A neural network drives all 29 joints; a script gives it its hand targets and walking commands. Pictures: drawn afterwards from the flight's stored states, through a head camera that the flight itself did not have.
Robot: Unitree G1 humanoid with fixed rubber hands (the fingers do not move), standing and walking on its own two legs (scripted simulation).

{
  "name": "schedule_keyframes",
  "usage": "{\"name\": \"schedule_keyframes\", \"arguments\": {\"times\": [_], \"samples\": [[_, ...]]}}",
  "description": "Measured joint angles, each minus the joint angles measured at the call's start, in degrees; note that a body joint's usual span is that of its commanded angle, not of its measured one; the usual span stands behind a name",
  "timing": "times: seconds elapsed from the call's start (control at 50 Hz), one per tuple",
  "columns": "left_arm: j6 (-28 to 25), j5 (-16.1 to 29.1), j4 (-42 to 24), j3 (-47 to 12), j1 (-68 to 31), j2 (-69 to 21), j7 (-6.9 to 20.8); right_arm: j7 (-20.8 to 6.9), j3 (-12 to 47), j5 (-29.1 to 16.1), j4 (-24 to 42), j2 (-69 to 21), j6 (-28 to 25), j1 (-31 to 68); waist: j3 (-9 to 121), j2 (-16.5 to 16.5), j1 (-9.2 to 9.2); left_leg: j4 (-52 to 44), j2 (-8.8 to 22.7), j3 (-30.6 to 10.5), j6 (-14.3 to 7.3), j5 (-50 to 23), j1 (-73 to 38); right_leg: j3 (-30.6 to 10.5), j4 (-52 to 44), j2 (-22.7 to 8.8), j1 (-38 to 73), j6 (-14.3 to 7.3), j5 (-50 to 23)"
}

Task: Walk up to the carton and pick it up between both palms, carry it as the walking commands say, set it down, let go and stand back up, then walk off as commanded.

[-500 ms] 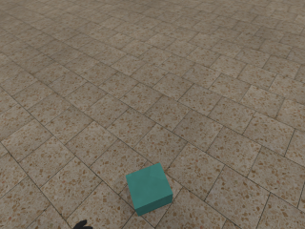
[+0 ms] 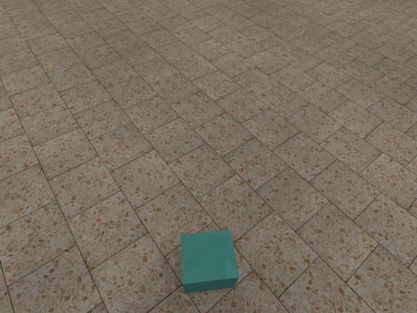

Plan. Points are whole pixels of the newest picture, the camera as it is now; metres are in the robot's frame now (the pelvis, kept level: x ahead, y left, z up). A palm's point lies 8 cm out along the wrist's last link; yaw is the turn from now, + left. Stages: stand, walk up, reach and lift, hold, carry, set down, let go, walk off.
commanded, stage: walk up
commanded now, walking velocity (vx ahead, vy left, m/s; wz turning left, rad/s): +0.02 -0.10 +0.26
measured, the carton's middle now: (207, 261) +0.41 +0.00 -0.68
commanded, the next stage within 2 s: stand in 0.62 s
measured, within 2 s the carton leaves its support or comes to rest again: neither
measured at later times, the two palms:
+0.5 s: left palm out of the picture +0.02 +0.22 -0.14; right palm out of the picture +0.06 -0.27 -0.13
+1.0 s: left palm out of the picture +0.00 +0.22 -0.13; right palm out of the picture +0.04 -0.27 -0.14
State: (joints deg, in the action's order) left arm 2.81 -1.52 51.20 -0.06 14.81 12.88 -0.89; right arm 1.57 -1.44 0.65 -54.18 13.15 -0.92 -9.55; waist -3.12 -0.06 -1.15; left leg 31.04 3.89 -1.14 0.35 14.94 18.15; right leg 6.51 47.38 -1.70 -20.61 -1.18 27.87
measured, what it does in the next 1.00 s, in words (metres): steps on the spot: right foot, then left foot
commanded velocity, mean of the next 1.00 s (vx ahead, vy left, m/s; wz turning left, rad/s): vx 0.02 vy -0.01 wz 0.09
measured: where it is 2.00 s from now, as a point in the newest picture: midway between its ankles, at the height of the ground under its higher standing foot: outside the picture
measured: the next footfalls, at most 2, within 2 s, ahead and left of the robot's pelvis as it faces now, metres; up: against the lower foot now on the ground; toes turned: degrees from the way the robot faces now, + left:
right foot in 0.18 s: +0.04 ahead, -0.15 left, +0.00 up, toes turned +4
left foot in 0.48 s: +0.03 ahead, +0.10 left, +0.00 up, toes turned +3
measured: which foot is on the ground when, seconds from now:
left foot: down 0.00-0.16, up 0.18-0.46, down 0.48-1.00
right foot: up 0.00-0.16, down 0.18-1.00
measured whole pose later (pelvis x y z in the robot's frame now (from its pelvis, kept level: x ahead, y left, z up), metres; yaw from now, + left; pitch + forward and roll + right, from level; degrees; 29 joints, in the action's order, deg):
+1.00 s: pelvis -0.02 -0.03 +0.00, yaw +6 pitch -1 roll +0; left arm 2.3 -1.5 51.3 -0.1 15.2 12.6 -1.6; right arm 0.5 -1.4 0.7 -56.0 12.6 0.6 -13.8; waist -2.7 0.6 -1.1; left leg 26.9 0.1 -1.4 0.6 11.8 14.7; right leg 3.2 27.1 -1.7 -12.8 0.1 13.7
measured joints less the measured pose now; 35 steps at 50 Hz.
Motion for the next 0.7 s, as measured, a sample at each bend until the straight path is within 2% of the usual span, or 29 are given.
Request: {"name": "schedule_keyframes", "arguments": {"times": [0.1, 0.16, 0.24, 0.3, 0.36, 0.42, 0.48, 0.5, 0.56, 0.6, 0.66, 0.7], "samples": [[0.1, 0.0, 0.0, 0.0, -6.8, 0.0, 0.2, 0.1, 0.0, 0.0, 0.0, 0.0, 1.2, -2.7, -0.1, 0.0, 0.10, -1.0, 0.3, -0.2, 1.2, -1.1, -0.4, -4.1, -2.1, 0.1, -0.7, 0.0, -2.7], [-0.3, 0.0, 0.0, 0.0, -8.6, 0.2, -0.1, 0.1, 0.0, 0.0, 0.0, 0.0, 2.4, -3.9, 0.2, -0.5, 0.20, -0.4, -0.9, -0.1, 2.2, -1.1, -0.2, -4.2, -14.4, -0.8, 3.6, 0.0, -10.8], [-0.6, 0.0, 0.1, 0.0, -6.1, -0.1, -0.1, -0.1, 0.0, 0.0, -0.2, 0.2, 4.5, -4.1, -0.1, -0.1, 0.18, 9.9, -3.2, -0.1, 1.8, 8.5, 2.2, -4.4, -15.8, -2.4, 5.1, 1.1, -11.4], [-0.6, 0.0, 0.0, 0.0, -3.5, -0.1, -0.5, -0.6, 0.0, 0.0, -0.2, 0.2, 4.4, -4.1, -0.1, 0.1, 0.14, 16.5, -4.5, -0.2, 1.8, 8.6, 3.5, -4.3, -18.3, -3.1, 6.0, 1.1, -13.0], [-0.6, 0.0, 0.0, 0.0, -2.3, -0.1, -0.7, -1.1, 0.0, 0.0, -0.3, 0.3, 4.4, -4.6, 0.0, 0.3, 0.11, 17.2, -4.5, -0.3, 1.8, 9.0, 3.6, -3.1, -19.1, -3.3, 6.1, 1.1, -13.5], [-0.6, 0.0, 0.0, 0.0, -1.4, -0.1, -0.9, -1.2, 0.0, 0.0, -0.3, 0.3, 3.9, -4.3, 0.0, 0.4, 0.06, 13.3, -4.3, -0.3, 1.8, 8.9, 2.8, -1.5, -19.1, -3.4, 6.0, 1.2, -13.2], [-0.6, 0.0, 0.0, 0.0, -0.6, -0.1, -1.0, -1.2, 0.0, 0.0, -0.3, 0.3, 1.9, -4.0, 0.1, 0.6, 0.02, 0.0, -3.7, -0.4, 1.8, -0.7, -0.8, 0.3, -18.4, -2.9, 6.0, 2.0, -12.7], [-0.5, 0.0, 0.1, 0.0, -0.4, 0.0, -1.0, -1.2, 0.0, 0.0, -0.5, 0.0, 1.4, -3.8, 0.0, 0.2, 0.08, -1.9, -3.4, -0.3, 1.1, -2.0, -1.8, 0.6, -17.6, -2.7, 6.0, 2.2, -12.1], [-0.2, 0.0, 0.1, 0.0, 0.3, 0.0, -0.7, -1.2, 0.0, 0.0, -0.5, -0.6, 0.5, -3.4, 0.1, -0.8, 0.05, -2.2, -3.5, -0.3, -0.4, -1.3, -2.6, -1.4, -14.8, -1.4, 5.9, 2.2, -5.9], [-0.2, 0.0, 0.1, 0.0, 0.2, 0.0, -0.7, -1.1, 0.0, 0.0, -0.5, -0.6, 0.4, -3.2, 0.1, -0.9, 0.07, -3.2, -3.1, -0.3, -0.6, -1.5, -3.3, -2.8, -12.8, -0.2, 5.5, 2.2, -3.9], [-0.2, 0.0, 0.1, 0.0, -0.6, 0.0, -0.7, -1.1, 0.0, 0.0, -0.5, -0.6, 0.4, -3.0, 0.2, -0.9, 0.13, -3.9, -3.3, -0.2, -0.6, -2.2, -3.3, -3.6, -13.7, 0.3, 5.8, 2.2, -4.9], [-0.2, 0.0, 0.1, 0.0, -0.8, 0.0, -0.7, -1.1, 0.0, 0.0, -0.5, -0.6, 0.7, -3.0, 0.2, -1.0, 0.15, -3.9, -3.8, -0.2, -0.3, -2.4, -3.3, -3.7, -18.1, 0.2, 7.0, 2.2, -9.5]]}}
